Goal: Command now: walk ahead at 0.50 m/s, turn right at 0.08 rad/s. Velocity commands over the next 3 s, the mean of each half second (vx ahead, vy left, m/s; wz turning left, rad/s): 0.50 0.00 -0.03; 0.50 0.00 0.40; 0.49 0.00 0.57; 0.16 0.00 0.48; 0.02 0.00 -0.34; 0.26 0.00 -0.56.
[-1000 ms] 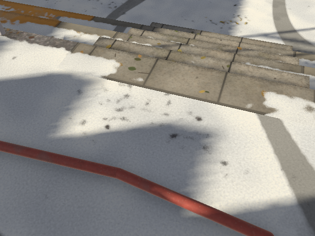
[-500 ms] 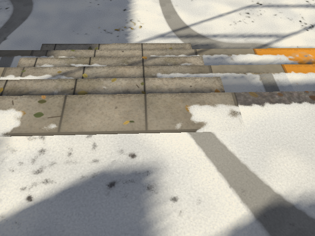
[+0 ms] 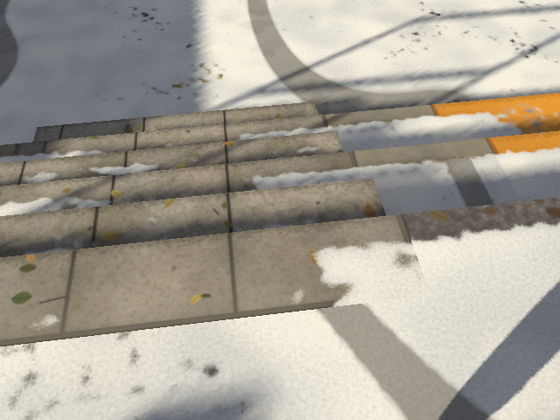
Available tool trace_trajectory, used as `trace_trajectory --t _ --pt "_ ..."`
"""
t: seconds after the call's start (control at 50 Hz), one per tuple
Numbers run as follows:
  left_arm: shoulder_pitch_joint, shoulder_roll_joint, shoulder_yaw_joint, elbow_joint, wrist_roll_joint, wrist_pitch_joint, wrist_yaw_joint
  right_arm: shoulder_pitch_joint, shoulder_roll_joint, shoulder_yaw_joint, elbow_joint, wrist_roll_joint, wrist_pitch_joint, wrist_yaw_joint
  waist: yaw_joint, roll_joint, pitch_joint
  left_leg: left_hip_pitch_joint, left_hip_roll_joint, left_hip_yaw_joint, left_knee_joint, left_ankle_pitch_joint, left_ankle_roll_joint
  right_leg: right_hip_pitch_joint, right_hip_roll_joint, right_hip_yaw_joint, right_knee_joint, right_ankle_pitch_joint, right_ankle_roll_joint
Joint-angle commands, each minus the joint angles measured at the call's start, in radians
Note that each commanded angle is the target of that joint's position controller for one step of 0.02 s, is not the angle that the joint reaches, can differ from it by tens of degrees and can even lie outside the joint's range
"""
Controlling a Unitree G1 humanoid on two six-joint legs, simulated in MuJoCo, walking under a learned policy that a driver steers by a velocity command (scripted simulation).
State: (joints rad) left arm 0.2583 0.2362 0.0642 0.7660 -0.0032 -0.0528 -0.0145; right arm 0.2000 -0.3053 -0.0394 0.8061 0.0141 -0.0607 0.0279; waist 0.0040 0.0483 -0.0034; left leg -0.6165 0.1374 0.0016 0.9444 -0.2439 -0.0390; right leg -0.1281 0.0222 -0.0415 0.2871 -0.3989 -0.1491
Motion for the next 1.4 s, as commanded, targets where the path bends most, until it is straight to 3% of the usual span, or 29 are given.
trace_trajectory --t 0.02,0.12,0.16,0.18,0.2,0.22,0.26,0.34,0.4,0.56,0.58,0.6,0.62,0.64,0.66,0.68,0.7,0.74,0.78,0.9,1.12,1.18,1.2,1.22,1.24,1.26,1.28,1.34,1.4 --pt "-0.147 0.172 0.043 -0.076 0.005 -0.033 0.007 0.057 -0.024 0.003 -0.029 -0.011 0.001 0.007 -0.076 -0.196 -0.017 0.192 -0.036 0.050 -0.119 0.092 -0.013 -0.161 -0.200 0.066 -0.130 0.248 -0.076" --pt "-0.176 0.149 0.036 -0.056 -0.014 -0.035 0.000 0.128 -0.116 -0.051 0.024 0.008 -0.001 0.011 -0.133 -0.140 0.027 0.370 -0.052 0.065 -0.205 0.106 0.040 -0.182 -0.209 0.043 0.048 0.253 -0.015" --pt "-0.188 0.118 0.024 -0.071 0.002 -0.015 0.017 0.340 -0.165 -0.087 0.122 -0.021 -0.021 0.011 -0.241 0.125 -0.001 0.570 -0.124 0.020 -0.385 -0.089 0.107 -0.295 -0.041 -0.074 0.565 0.295 0.062" --pt "-0.159 0.071 0.010 -0.102 -0.020 -0.019 0.017 0.395 -0.193 -0.085 0.138 -0.044 -0.037 0.020 -0.216 0.373 -0.018 0.634 0.081 -0.490 -0.622 -0.280 0.250 -0.527 0.054 0.011 1.008 -0.004 0.078" --pt "-0.124 0.048 -0.002 -0.123 -0.044 -0.036 0.013 0.252 -0.147 -0.054 0.086 -0.037 -0.060 0.032 -0.114 0.303 0.009 0.553 0.163 -0.776 -0.782 -0.270 0.281 -0.565 0.040 0.172 1.116 -0.099 0.028" --pt "-0.114 0.066 -0.003 -0.113 -0.067 -0.043 0.005 0.169 -0.118 -0.046 0.051 -0.024 -0.070 0.036 -0.071 0.181 0.036 0.485 0.198 -0.766 -0.765 -0.224 0.300 -0.558 0.007 0.177 1.142 -0.053 0.011" --pt "-0.159 0.087 0.000 -0.125 -0.022 -0.054 0.007 0.135 -0.110 -0.051 0.057 -0.004 -0.080 0.031 -0.058 0.046 0.038 0.445 0.175 -0.610 -0.676 -0.023 0.290 -0.555 -0.067 0.165 1.043 0.018 0.018" --pt "-0.234 0.061 -0.009 -0.140 -0.013 -0.046 0.001 0.176 -0.055 -0.036 0.086 -0.001 -0.079 -0.012 -0.057 0.034 0.022 0.472 0.113 -0.383 -0.712 0.258 0.271 -0.496 -0.101 0.117 0.717 0.070 0.053" --pt "-0.304 0.030 -0.017 -0.137 -0.008 -0.056 -0.010 0.229 -0.095 -0.046 0.107 -0.008 -0.081 -0.032 -0.082 -0.010 -0.008 0.532 0.130 -0.301 -0.734 0.384 0.282 -0.461 -0.099 0.096 0.512 0.233 0.086" --pt "-0.356 0.067 -0.007 -0.093 -0.002 -0.080 -0.028 0.236 -0.087 -0.057 0.126 0.025 -0.047 -0.050 -0.093 0.006 0.087 0.410 0.052 -0.226 -0.655 0.098 0.195 -0.221 -0.060 0.095 0.108 0.605 0.098" --pt "-0.318 0.075 -0.001 -0.072 0.001 -0.084 -0.024 0.234 -0.080 -0.059 0.123 0.021 -0.043 -0.051 -0.074 -0.011 0.076 0.386 0.034 -0.229 -0.595 0.078 0.184 -0.162 -0.061 0.090 0.093 0.602 0.093" --pt "-0.083 0.093 -0.012 0.027 0.111 -0.068 -0.011 0.318 0.017 -0.001 0.197 -0.161 -0.045 0.007 0.003 -0.087 0.082 0.381 -0.019 -0.165 -0.499 0.008 0.156 0.019 -0.135 0.119 -0.050 0.752 0.047" --pt "0.104 0.143 0.026 0.076 0.117 -0.069 -0.001 0.325 0.033 -0.004 0.185 -0.146 -0.046 0.048 0.076 -0.136 0.020 0.135 -0.111 -0.124 -0.326 -0.026 0.131 0.374 -0.135 0.069 0.073 0.675 0.013" --pt "0.249 0.199 0.022 0.084 0.114 -0.058 0.004 0.397 0.142 0.029 0.153 -0.138 -0.057 0.073 0.074 -0.291 -0.285 0.027 -0.188 -0.089 -0.024 -0.180 0.093 0.691 -0.334 0.315 0.213 0.710 -0.162" --pt "0.246 0.170 0.012 0.054 0.106 -0.048 -0.006 0.342 0.093 0.013 0.125 -0.103 -0.070 0.070 0.100 -0.253 -0.231 -0.073 -0.210 -0.117 0.162 -0.251 0.077 0.629 -0.426 0.477 0.146 0.680 -0.230" --pt "0.166 0.170 0.025 0.072 0.072 -0.050 -0.013 0.192 0.045 0.003 0.068 -0.086 -0.075 0.065 0.110 -0.330 -0.095 -0.311 -0.179 -0.114 0.284 -0.224 0.072 0.544 -0.465 0.604 -0.006 0.064 -0.196" --pt "0.088 0.081 0.002 0.062 0.053 -0.053 -0.008 0.123 -0.019 -0.013 0.088 -0.076 -0.073 0.032 0.097 -0.214 0.008 -0.321 -0.115 -0.105 0.316 -0.115 0.093 0.360 -0.424 0.543 -0.066 -0.098 -0.123" --pt "0.035 -0.007 -0.041 0.062 0.082 -0.063 -0.002 0.171 0.027 -0.008 0.123 -0.089 -0.059 0.007 0.001 -0.158 0.008 -0.120 -0.039 -0.135 0.277 0.020 0.110 0.096 -0.398 0.429 -0.128 0.095 -0.130" --pt "0.000 -0.021 -0.048 0.074 0.072 -0.070 0.023 0.135 0.085 0.004 0.103 -0.109 -0.042 0.012 -0.041 -0.143 0.034 -0.070 -0.038 -0.125 0.167 0.034 0.132 0.032 -0.357 0.309 -0.194 0.175 -0.092" --pt "0.136 0.008 -0.053 0.177 0.103 -0.084 0.020 -0.035 0.111 0.028 0.039 -0.089 -0.010 0.071 -0.010 -0.098 0.061 -0.072 -0.014 -0.063 -0.136 0.311 0.116 0.035 -0.313 0.000 -0.224 0.470 -0.089" --pt "0.339 0.094 -0.034 0.273 0.077 -0.060 0.017 -0.285 0.045 0.001 -0.066 -0.079 0.000 0.060 0.065 -0.129 0.133 -0.033 -0.102 0.054 -0.369 0.087 0.145 0.355 -0.356 -0.156 -0.095 0.741 -0.038" --pt "0.324 0.129 -0.024 0.260 0.103 -0.061 0.024 -0.074 -0.044 -0.044 -0.028 -0.043 -0.038 0.029 -0.046 -0.139 -0.026 0.472 -0.220 0.105 -0.344 0.246 0.228 0.126 -0.276 -0.265 0.244 1.086 0.036" --pt "0.357 0.042 -0.056 0.215 0.113 -0.075 0.019 0.154 -0.072 -0.053 0.020 -0.043 -0.042 0.004 -0.100 0.004 -0.271 0.981 -0.071 -0.162 -0.263 0.329 0.370 -0.263 -0.195 -0.255 0.547 0.831 0.132" --pt "0.280 0.057 -0.053 0.186 0.111 -0.082 -0.023 0.413 -0.126 -0.061 0.100 -0.059 -0.021 -0.013 -0.178 0.063 -0.408 1.189 0.108 -0.558 -0.500 0.323 0.483 -0.440 -0.043 -0.154 0.804 -0.078 0.184" --pt "0.109 0.050 -0.052 0.138 0.062 -0.078 -0.052 0.478 -0.161 -0.086 0.164 -0.086 -0.041 -0.014 -0.229 -0.005 -0.223 1.156 0.138 -0.609 -0.582 0.277 0.425 -0.659 -0.032 0.029 0.966 -0.139 0.147" --pt "-0.037 0.064 -0.047 0.104 0.061 -0.084 -0.044 0.389 -0.166 -0.102 0.154 -0.070 -0.059 -0.015 -0.228 -0.006 -0.025 0.942 0.104 -0.491 -0.612 0.207 0.358 -0.748 -0.100 0.102 1.004 -0.097 0.132" --pt "-0.021 0.091 -0.034 0.084 0.085 -0.082 -0.019 0.283 -0.101 -0.079 0.136 -0.056 -0.066 -0.013 -0.150 0.007 -0.043 0.785 0.080 -0.434 -0.629 0.184 0.356 -0.650 -0.126 0.121 0.976 -0.062 0.116" --pt "0.040 -0.014 -0.054 0.076 0.096 -0.060 0.022 0.084 0.034 -0.027 0.068 -0.045 -0.071 0.013 0.008 -0.003 0.020 0.341 0.048 -0.371 -0.747 0.150 0.374 -0.398 -0.148 0.117 0.866 -0.009 0.103" --pt "0.028 0.017 -0.056 0.065 0.077 -0.036 0.024 0.043 -0.007 -0.031 0.033 -0.058 -0.084 0.027 0.030 -0.009 0.044 0.174 -0.014 -0.294 -0.792 0.045 0.332 -0.324 -0.116 0.063 0.652 0.109 0.135"
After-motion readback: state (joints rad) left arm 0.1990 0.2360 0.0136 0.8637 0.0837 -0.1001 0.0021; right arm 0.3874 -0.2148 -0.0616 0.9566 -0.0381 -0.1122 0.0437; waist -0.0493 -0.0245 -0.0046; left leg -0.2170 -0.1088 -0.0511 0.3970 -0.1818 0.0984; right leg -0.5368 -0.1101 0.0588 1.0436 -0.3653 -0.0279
